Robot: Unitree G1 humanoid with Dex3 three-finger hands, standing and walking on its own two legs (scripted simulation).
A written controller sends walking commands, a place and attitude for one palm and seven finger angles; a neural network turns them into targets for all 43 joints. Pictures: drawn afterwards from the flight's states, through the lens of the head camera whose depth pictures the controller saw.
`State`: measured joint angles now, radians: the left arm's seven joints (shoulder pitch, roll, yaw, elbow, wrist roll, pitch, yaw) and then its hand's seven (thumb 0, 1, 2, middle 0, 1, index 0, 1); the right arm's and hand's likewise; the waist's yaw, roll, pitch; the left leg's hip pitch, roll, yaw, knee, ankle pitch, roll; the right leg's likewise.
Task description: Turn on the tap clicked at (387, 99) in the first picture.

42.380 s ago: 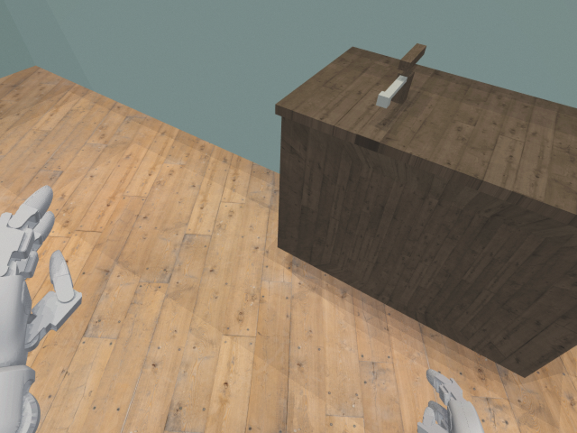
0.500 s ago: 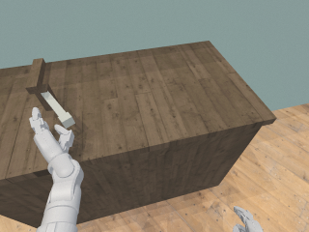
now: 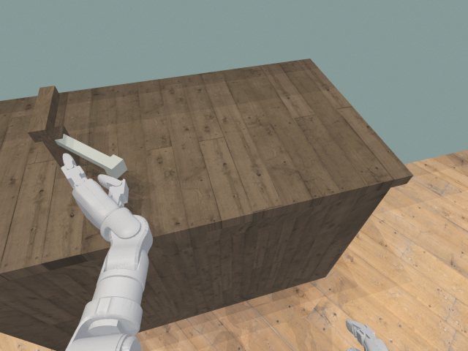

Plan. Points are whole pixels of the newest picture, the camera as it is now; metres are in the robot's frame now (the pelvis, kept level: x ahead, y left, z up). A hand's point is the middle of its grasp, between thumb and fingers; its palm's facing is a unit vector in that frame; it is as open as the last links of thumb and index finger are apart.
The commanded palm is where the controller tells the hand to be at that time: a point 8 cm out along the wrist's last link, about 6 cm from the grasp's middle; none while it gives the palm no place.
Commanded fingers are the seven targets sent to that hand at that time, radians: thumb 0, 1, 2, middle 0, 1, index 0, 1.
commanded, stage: push the lever round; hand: left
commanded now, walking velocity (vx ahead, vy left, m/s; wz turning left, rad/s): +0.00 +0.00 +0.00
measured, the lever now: (115, 166) +0.41 +0.23 +0.08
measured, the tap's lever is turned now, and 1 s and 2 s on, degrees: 45 70 79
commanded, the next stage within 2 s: lift the hand up off the lever in 1.04 s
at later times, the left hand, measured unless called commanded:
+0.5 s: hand (138, 172) +0.42 +0.20 +0.07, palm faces +0.82 -0.57 -0.10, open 7.7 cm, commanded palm +0.36 +0.20 +0.07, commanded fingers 0.00 0.90 0.90 -0.15 -0.15 -0.15 -0.15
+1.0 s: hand (151, 160) +0.45 +0.18 +0.07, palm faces +0.83 -0.54 -0.12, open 8.1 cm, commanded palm +0.40 +0.19 +0.07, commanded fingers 0.00 0.90 0.90 -0.15 -0.15 -0.15 -0.15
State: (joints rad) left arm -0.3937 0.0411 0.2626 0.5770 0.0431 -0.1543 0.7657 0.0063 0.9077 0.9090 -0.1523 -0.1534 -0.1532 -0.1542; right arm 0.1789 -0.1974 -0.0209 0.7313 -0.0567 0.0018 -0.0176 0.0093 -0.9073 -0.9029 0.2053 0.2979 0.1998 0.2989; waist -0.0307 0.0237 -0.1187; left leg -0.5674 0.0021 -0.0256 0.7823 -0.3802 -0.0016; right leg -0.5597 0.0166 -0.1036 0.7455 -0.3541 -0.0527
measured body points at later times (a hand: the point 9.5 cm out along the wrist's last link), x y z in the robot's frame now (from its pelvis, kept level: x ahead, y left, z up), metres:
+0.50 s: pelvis +0.00 -0.01 -0.01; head +0.04 -0.01 +0.44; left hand +0.37 +0.22 +0.07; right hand +0.12 -0.25 -0.13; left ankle +0.00 +0.12 -0.71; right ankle +0.01 -0.09 -0.71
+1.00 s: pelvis +0.00 -0.02 -0.01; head +0.05 -0.03 +0.44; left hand +0.40 +0.20 +0.08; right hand +0.07 -0.27 -0.15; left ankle +0.00 +0.12 -0.71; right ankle +0.01 -0.09 -0.71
